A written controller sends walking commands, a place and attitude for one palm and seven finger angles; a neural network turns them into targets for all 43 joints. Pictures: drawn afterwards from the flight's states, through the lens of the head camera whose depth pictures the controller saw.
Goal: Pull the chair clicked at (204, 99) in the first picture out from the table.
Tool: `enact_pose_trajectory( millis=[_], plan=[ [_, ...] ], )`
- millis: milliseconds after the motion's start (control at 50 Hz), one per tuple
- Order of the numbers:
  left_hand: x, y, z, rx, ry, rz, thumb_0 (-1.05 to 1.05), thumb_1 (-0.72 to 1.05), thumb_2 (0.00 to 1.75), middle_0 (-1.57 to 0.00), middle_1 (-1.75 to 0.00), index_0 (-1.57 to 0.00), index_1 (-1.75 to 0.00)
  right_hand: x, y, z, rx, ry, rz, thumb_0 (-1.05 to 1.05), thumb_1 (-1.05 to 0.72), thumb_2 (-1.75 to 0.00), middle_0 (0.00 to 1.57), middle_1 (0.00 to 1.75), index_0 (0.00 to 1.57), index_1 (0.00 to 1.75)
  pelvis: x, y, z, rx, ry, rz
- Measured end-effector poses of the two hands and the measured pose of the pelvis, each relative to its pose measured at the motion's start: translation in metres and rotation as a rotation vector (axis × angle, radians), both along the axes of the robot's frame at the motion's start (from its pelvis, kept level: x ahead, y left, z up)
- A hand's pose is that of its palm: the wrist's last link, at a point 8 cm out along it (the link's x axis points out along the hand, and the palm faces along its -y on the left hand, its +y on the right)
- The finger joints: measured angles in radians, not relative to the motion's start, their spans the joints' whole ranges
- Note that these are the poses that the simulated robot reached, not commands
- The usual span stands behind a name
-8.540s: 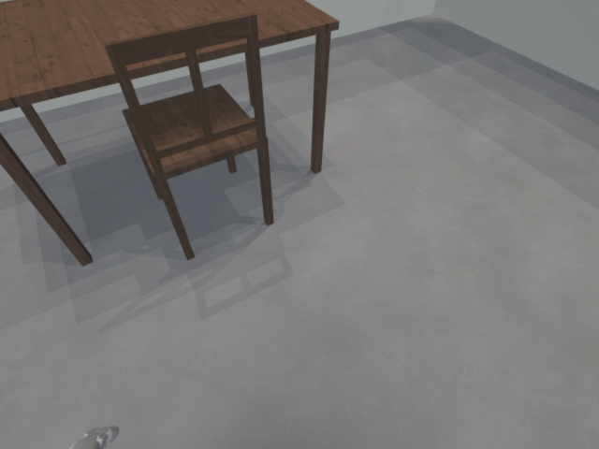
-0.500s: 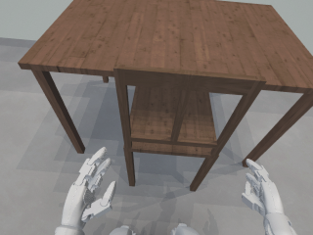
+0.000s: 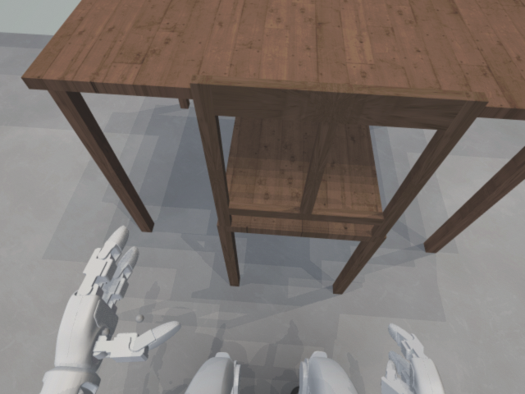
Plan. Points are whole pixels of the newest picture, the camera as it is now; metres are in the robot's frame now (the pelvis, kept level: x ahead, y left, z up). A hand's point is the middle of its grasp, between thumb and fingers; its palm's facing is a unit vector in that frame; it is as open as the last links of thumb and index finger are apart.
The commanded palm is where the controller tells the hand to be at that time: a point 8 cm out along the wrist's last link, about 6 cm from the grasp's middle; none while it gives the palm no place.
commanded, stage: raise the hand toward the chair's back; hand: left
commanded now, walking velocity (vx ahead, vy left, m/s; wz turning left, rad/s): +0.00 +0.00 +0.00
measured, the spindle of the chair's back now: (315, 173) +0.49 -0.07 +0.00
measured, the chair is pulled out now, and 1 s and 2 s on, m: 0.00 0.00 0.00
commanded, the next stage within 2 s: aim the fingers beside a spindle in 1.22 s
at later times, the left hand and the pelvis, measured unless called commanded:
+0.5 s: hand (124, 301) +0.23 +0.19 +0.05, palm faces +0.00 -1.00 -0.06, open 16.7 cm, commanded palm +0.22 +0.25 +0.06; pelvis +0.01 +0.00 +0.01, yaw +1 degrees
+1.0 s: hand (118, 282) +0.25 +0.20 +0.06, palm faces -0.01 -1.00 -0.05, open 17.0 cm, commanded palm +0.23 +0.26 +0.06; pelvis +0.01 +0.00 +0.02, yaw +0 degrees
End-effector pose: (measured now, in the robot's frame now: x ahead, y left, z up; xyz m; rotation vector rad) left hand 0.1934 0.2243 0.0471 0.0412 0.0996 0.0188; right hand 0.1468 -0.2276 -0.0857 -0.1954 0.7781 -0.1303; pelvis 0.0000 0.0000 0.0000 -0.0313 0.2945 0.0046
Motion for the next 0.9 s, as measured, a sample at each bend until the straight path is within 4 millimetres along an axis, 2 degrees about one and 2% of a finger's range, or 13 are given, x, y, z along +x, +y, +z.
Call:
enact_pose_trajectory(
  millis=[80, 180, 300, 440, 600, 780, 900],
  plan=[
    [0.001, 0.003, 0.001, 0.010, -0.026, -0.014, 0.00, -0.02, 0.51, -0.10, -0.16, -0.10, -0.15, 0.001, -0.019, 0.008, -0.057, -0.011, -0.011, 0.01, -0.90, -0.90, 0.20, 0.30, 0.20, 0.30, 0.002, 0.001, 0.000, 0.000, 0.001, 0.002],
    [0.006, 0.005, -0.005, 0.002, -0.009, -0.038, 0.00, -0.14, 0.46, -0.09, -0.14, -0.09, -0.13, 0.017, -0.029, 0.021, -0.100, -0.064, -0.013, 0.01, -0.90, -0.90, 0.20, 0.30, 0.20, 0.30, 0.004, 0.002, 0.001, -0.001, -0.002, 0.002],
    [0.011, 0.012, 0.005, 0.009, -0.043, -0.011, -0.01, -0.28, 0.40, -0.08, -0.12, -0.08, -0.11, 0.041, -0.019, 0.035, -0.087, -0.128, 0.021, 0.01, -0.90, -0.90, 0.20, 0.30, 0.20, 0.30, 0.008, 0.001, 0.006, -0.005, -0.009, 0.009],
    [0.017, 0.018, 0.008, 0.019, -0.028, -0.021, -0.01, -0.42, 0.34, -0.07, -0.09, -0.06, -0.09, 0.055, 0.001, 0.036, -0.037, -0.148, 0.072, 0.01, -0.90, -0.90, 0.20, 0.30, 0.20, 0.30, 0.010, 0.000, 0.009, -0.006, -0.015, 0.016],
    [0.026, 0.028, 0.014, 0.025, -0.034, -0.015, -0.01, -0.49, 0.31, -0.06, -0.08, -0.06, -0.08, 0.048, 0.005, 0.031, -0.023, -0.110, 0.078, 0.01, -0.90, -0.90, 0.20, 0.30, 0.20, 0.30, 0.012, -0.001, 0.013, -0.007, -0.017, 0.019],
    [0.039, 0.037, 0.018, 0.025, -0.033, -0.027, -0.02, -0.50, 0.31, -0.06, -0.08, -0.06, -0.08, 0.029, -0.012, 0.030, -0.052, -0.063, 0.033, 0.01, -0.90, -0.90, 0.20, 0.30, 0.20, 0.30, 0.013, -0.001, 0.017, -0.005, -0.021, 0.015],
    [0.042, 0.036, 0.018, 0.012, -0.033, -0.029, -0.02, -0.50, 0.31, -0.06, -0.08, -0.06, -0.08, 0.022, -0.021, 0.034, -0.070, -0.058, 0.011, 0.01, -0.90, -0.90, 0.20, 0.30, 0.20, 0.30, 0.014, 0.000, 0.019, -0.002, -0.021, 0.011]
  ],
)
